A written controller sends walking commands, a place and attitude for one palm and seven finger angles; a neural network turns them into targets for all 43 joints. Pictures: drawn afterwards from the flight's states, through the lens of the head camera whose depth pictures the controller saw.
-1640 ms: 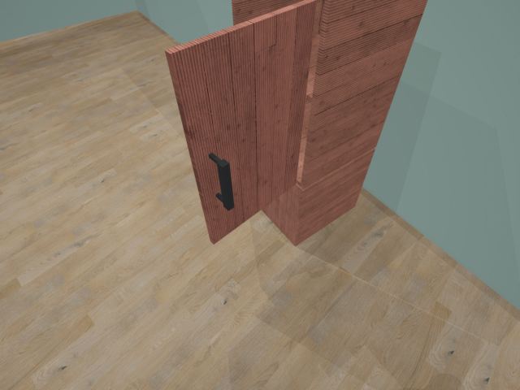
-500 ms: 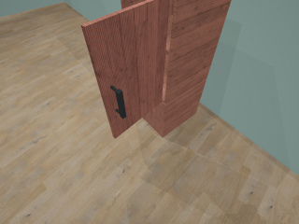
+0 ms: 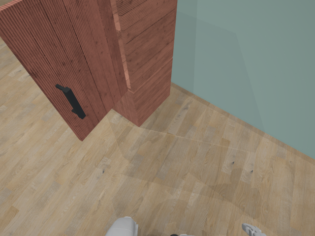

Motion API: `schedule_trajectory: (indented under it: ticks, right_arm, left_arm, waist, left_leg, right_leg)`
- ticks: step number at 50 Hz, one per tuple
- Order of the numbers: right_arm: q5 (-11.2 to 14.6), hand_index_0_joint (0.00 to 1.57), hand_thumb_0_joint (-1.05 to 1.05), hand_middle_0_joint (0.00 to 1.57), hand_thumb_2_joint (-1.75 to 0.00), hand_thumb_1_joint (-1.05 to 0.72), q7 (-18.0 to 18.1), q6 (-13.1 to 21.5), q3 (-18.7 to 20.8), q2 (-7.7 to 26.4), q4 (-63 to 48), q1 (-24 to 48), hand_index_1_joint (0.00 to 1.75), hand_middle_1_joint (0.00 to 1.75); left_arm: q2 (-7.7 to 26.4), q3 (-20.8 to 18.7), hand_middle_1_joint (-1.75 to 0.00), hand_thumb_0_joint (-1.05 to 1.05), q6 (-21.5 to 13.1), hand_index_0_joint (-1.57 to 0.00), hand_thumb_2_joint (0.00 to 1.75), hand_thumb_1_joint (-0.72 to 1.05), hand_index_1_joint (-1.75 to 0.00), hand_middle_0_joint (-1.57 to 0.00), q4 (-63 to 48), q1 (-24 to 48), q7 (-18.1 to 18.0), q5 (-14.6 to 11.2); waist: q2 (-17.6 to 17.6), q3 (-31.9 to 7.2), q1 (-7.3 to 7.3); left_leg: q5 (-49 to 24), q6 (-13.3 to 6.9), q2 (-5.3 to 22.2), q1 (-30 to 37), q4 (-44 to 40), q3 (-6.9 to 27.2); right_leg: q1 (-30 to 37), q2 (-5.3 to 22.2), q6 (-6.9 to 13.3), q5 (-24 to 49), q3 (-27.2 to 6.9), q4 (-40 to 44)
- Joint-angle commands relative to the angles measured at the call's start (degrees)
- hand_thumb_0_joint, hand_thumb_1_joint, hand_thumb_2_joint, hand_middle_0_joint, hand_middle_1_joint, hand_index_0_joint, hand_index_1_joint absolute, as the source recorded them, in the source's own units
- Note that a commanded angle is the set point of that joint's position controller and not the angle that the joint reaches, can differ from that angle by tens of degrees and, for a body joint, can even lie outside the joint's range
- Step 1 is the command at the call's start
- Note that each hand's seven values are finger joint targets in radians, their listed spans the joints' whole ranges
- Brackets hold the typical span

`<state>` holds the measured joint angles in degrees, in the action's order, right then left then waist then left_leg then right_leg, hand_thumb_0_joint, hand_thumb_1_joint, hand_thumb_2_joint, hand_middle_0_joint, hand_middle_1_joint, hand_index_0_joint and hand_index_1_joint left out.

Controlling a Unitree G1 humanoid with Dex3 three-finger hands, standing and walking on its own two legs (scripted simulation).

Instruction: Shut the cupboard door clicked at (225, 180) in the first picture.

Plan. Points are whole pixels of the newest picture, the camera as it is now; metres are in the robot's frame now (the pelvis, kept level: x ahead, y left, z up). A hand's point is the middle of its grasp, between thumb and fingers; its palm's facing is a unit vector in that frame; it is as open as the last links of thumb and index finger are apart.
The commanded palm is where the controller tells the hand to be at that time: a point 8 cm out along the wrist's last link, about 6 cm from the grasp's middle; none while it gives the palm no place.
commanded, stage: walk to a spot facing it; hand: left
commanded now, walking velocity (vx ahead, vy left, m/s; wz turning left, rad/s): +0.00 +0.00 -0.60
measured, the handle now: (71, 102) +0.51 +0.36 -0.08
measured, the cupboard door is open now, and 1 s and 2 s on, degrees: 97 97 97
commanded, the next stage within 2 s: turn to face it in 1.90 s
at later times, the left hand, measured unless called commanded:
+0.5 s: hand (100, 215) +0.17 +0.19 -0.17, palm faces -0.30 -0.92 -0.26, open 7.4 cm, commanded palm none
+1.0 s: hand (132, 185) +0.27 +0.11 -0.17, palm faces -0.57 -0.80 -0.16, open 7.4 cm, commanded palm none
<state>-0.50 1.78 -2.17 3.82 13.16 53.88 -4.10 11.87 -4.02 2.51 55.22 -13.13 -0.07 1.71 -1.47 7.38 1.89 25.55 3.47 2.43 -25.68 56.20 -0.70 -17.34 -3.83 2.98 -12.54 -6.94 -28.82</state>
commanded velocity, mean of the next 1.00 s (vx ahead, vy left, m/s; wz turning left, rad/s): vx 0.14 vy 0.00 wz -0.60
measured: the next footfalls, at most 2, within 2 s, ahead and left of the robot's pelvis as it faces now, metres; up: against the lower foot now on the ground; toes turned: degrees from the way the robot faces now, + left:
left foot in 0.18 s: +0.06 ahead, +0.15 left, +0.00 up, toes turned -6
right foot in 0.50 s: +0.01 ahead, -0.13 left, +0.00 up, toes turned -22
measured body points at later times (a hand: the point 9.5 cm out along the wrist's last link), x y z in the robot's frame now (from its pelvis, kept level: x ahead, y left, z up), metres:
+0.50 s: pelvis +0.01 +0.00 -0.01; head +0.07 -0.02 +0.43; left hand +0.19 +0.24 -0.15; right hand -0.01 -0.26 -0.15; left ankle +0.02 +0.16 -0.74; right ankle -0.03 -0.11 -0.74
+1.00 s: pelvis +0.09 -0.01 +0.00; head +0.14 -0.01 +0.45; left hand +0.30 +0.15 -0.16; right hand -0.03 -0.24 -0.12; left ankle +0.11 +0.10 -0.74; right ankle -0.01 -0.11 -0.66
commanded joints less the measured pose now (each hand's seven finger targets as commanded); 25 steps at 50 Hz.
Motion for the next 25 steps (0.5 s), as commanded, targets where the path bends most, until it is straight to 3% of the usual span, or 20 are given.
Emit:
schedule_trajectory:
  ticks: [1,3,5,6,7,8,9,10,11,12,13,15,17,20,21,23,24,25]
  right_arm:
    - [0.6,0.20,0.00,0.20,-0.90,-0.90,0.4,1.2,0.5,3.6,-4.5,-0.3,0.30,0.30]
    - [0.8,0.20,0.00,0.20,-0.90,-0.90,0.6,1.5,0.5,3.7,-5.2,-0.4,0.30,0.30]
    - [1.0,0.20,0.00,0.20,-0.90,-0.90,0.9,1.8,0.5,4.4,-4.5,-3.5,0.30,0.30]
    - [1.0,0.20,0.00,0.20,-0.90,-0.90,1.0,2.0,0.6,4.8,-3.9,-5.7,0.30,0.30]
    - [0.8,0.20,0.00,0.20,-0.90,-0.90,1.3,2.5,0.9,6.7,-3.2,-7.9,0.30,0.30]
    - [-0.1,0.20,0.00,0.20,-0.90,-0.90,1.5,3.0,1.8,11.8,-3.9,-8.1,0.30,0.30]
    - [-0.8,0.20,0.00,0.20,-0.90,-0.90,1.7,2.8,2.2,15.1,-4.5,-9.7,0.30,0.30]
    - [-1.3,0.20,0.00,0.20,-0.90,-0.90,1.8,2.5,1.6,13.9,-5.2,-8.2,0.30,0.30]
    - [-1.5,0.20,0.00,0.20,-0.90,-0.90,1.7,2.9,0.8,11.6,-6.3,-5.6,0.30,0.30]
    - [-1.6,0.20,0.00,0.20,-0.90,-0.90,1.8,2.9,0.4,10.6,-7.0,-3.2,0.30,0.30]
    - [-1.5,0.20,0.00,0.20,-0.90,-0.90,1.7,2.9,0.0,9.5,-7.9,-1.4,0.30,0.30]
    - [-1.6,0.20,0.00,0.20,-0.90,-0.90,1.6,2.8,0.1,9.2,-7.5,-3.5,0.30,0.30]
    - [-1.5,0.20,0.00,0.20,-0.90,-0.90,1.4,2.7,0.6,10.1,-6.5,-6.4,0.30,0.30]
    - [-1.5,0.20,0.00,0.20,-0.90,-0.90,0.7,2.3,1.4,11.8,-5.4,-9.6,0.30,0.30]
    - [-1.4,0.20,0.00,0.20,-0.90,-0.90,0.6,2.1,1.6,12.5,-5.3,-9.5,0.30,0.30]
    - [-1.0,0.20,0.00,0.20,-0.90,-0.90,0.1,1.9,1.9,13.0,-5.6,-8.7,0.30,0.30]
    - [-0.4,0.20,0.00,0.20,-0.90,-0.90,0.0,1.9,1.9,11.9,-6.0,-8.3,0.30,0.30]
    - [0.2,0.20,0.00,0.20,-0.90,-0.90,-0.3,1.9,0.7,6.6,-8.4,-7.1,0.30,0.30]
  left_arm:
    - [12.6,-3.4,-0.30,0.00,-1.4,-0.20,0.90,0.90,-0.30,-0.20,-3.9,-2.7,-0.9,0.1]
    - [12.6,-3.6,-0.30,0.00,-1.2,-0.20,0.90,0.90,-0.30,-0.20,-4.3,-2.1,-1.0,0.3]
    - [12.6,-3.6,-0.30,0.00,-0.9,-0.20,0.90,0.90,-0.30,-0.20,-5.0,0.2,-0.9,0.0]
    - [12.3,-3.4,-0.30,0.00,-0.8,-0.20,0.90,0.90,-0.30,-0.20,-5.4,1.6,-0.8,-0.3]
    - [10.5,-3.0,-0.30,0.00,-0.6,-0.20,0.90,0.90,-0.30,-0.20,-6.1,2.6,-0.7,-0.7]
    - [6.8,-2.2,-0.30,0.00,-0.5,-0.20,0.90,0.90,-0.30,-0.20,-7.3,1.5,-0.1,-1.3]
    - [7.6,-2.1,-0.30,0.00,-0.5,-0.20,0.90,0.90,-0.30,-0.20,-8.5,4.4,0.5,-0.8]
    - [9.6,-2.6,-0.30,0.00,-0.3,-0.20,0.90,0.90,-0.30,-0.20,-8.8,5.2,0.8,-0.3]
    - [9.6,-3.1,-0.30,0.00,-0.1,-0.20,0.90,0.90,-0.30,-0.20,-8.2,2.9,1.3,0.0]
    - [8.6,-3.4,-0.30,0.00,0.2,-0.20,0.90,0.90,-0.30,-0.20,-6.9,2.6,1.5,0.2]
    - [8.7,-3.1,-0.30,0.00,0.3,-0.20,0.90,0.90,-0.30,-0.20,-6.6,1.9,1.8,0.0]
    - [7.3,-2.3,-0.30,0.00,0.5,-0.20,0.90,0.90,-0.30,-0.20,-7.5,3.0,2.2,-0.3]
    - [6.5,-1.6,-0.30,0.00,0.4,-0.20,0.90,0.90,-0.30,-0.20,-8.2,4.7,2.4,-0.4]
    - [6.0,-1.1,-0.30,0.00,-0.2,-0.20,0.90,0.90,-0.30,-0.20,-8.8,6.7,2.7,-0.5]
    - [6.3,-1.1,-0.30,0.00,-0.4,-0.20,0.90,0.90,-0.30,-0.20,-8.7,6.3,2.7,-0.6]
    - [7.9,-1.3,-0.30,0.00,-0.9,-0.20,0.90,0.90,-0.30,-0.20,-7.5,2.6,2.6,-0.5]
    - [10.9,-2.0,-0.30,0.00,-1.4,-0.20,0.90,0.90,-0.30,-0.20,-6.3,-1.6,2.3,-0.3]
    - [18.2,-3.5,-0.30,0.00,-2.0,-0.20,0.90,0.90,-0.30,-0.20,-5.2,-5.5,1.1,0.5]
  waist:
    - [-6.8,-11.4,0.75]
    - [-7.4,-11.5,0.40]
    - [-7.1,-11.7,-1.41]
    - [-6.6,-11.7,-2.89]
    - [-2.5,-12.0,-4.14]
    - [13.9,-11.4,-4.04]
    - [19.5,-9.4,-5.04]
    - [11.3,-6.8,-4.04]
    - [7.7,-6.6,-1.74]
    - [12.5,-6.1,-0.32]
    - [13.6,-6.4,0.25]
    - [13.5,-7.4,-0.46]
    - [14.1,-9.3,-1.76]
    - [15.0,-9.6,-3.47]
    - [15.1,-9.9,-3.33]
    - [12.9,-11.1,-1.27]
    - [6.4,-13.5,1.03]
    - [-15.4,-14.8,2.99]
  left_leg:
    - [-0.4,0.0,-1.4,-0.1,-6.9,1.1]
    - [0.1,-0.3,-1.8,2.5,-12.2,1.6]
    - [-4.5,-0.6,-2.3,8.6,-21.1,1.7]
    - [-9.3,-0.8,-2.3,14.9,-27.2,1.4]
    - [-12.3,-1.7,1.2,23.7,-34.3,3.7]
    - [-10.8,-5.8,14.9,29.4,-41.3,18.6]
    - [-19.6,-11.9,26.2,24.3,-43.5,27.0]
    - [-24.2,-14.8,26.2,17.3,-41.8,23.9]
    - [-24.1,-14.2,22.5,14.8,-41.8,18.4]
    - [-27.5,-12.7,18.8,13.9,-40.0,14.2]
    - [-31.0,-11.6,16.7,14.4,-38.0,9.1]
    - [-39.3,-10.4,13.9,18.4,-35.1,2.7]
    - [-41.6,-9.6,13.4,21.0,-33.1,-0.6]
    - [-42.2,-9.2,14.9,21.3,-30.9,-2.1]
    - [-41.8,-8.8,15.5,20.9,-29.6,-2.0]
    - [-38.6,-6.0,14.3,18.0,-23.5,-4.3]
    - [-31.4,-3.1,12.2,11.4,-15.4,-6.7]
    - [-0.1,0.6,3.5,-5.4,-0.5,-11.2]
  right_leg:
    - [11.4,13.9,8.8,23.2,-18.7,6.9]
    - [10.4,13.7,8.3,24.7,-20.0,5.9]
    - [7.0,12.3,6.3,24.2,-19.9,4.2]
    - [2.4,11.0,4.3,20.5,-18.9,3.0]
    - [-5.4,7.6,1.6,12.3,-15.9,0.2]
    - [-16.3,-0.4,-1.9,-7.1,-7.7,-9.2]
    - [-18.2,-1.1,-4.8,-23.5,1.5,-23.4]
    - [-16.4,1.6,-5.4,-21.8,0.2,-32.6]
    - [-15.3,2.0,-5.9,-17.7,1.5,-37.5]
    - [-15.9,2.6,-6.4,-15.5,1.7,-39.7]
    - [-16.0,3.6,-6.7,-14.3,2.9,-40.0]
    - [-15.3,3.8,-7.1,-13.8,5.8,-34.9]
    - [-12.2,4.1,-6.9,-12.8,8.9,-26.0]
    - [-7.0,3.3,-5.8,-12.0,12.0,-16.5]
    - [-4.7,3.1,-5.2,-11.5,12.4,-12.8]
    - [4.0,2.6,-4.0,-1.9,13.2,-1.8]
    - [14.1,6.2,-2.2,10.3,8.6,4.5]
    - [25.2,21.9,4.1,34.0,-13.5,7.4]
